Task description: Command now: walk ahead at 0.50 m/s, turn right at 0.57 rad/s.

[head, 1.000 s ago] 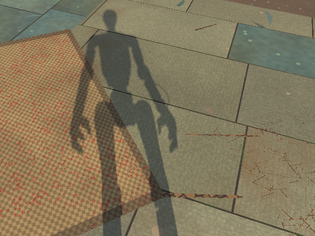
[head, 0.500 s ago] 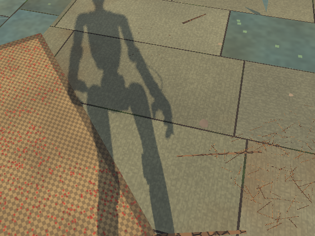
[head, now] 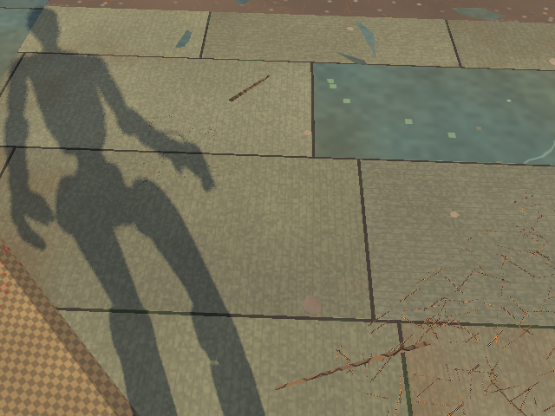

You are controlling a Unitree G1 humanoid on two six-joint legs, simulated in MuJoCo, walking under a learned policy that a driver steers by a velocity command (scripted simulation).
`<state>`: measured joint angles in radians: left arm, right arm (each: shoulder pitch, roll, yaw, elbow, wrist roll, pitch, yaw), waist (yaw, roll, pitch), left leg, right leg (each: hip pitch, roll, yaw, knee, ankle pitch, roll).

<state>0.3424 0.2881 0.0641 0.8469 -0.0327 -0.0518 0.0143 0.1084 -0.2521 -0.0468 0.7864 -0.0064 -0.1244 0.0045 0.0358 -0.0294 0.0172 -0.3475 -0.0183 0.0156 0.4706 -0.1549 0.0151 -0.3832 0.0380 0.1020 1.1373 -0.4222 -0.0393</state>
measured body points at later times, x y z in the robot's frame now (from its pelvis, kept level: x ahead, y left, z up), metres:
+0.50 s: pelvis +0.25 -0.08 -0.01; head +0.29 -0.10 +0.43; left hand +0.51 +0.11 -0.10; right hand +0.23 -0.37 -0.14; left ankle +0.15 +0.11 -0.64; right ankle +0.31 -0.17 -0.74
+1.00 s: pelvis +0.55 -0.14 -0.02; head +0.59 -0.15 +0.43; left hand +0.68 +0.13 -0.14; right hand +0.67 -0.43 -0.11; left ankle +0.68 -0.09 -0.74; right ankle +0.32 -0.18 -0.69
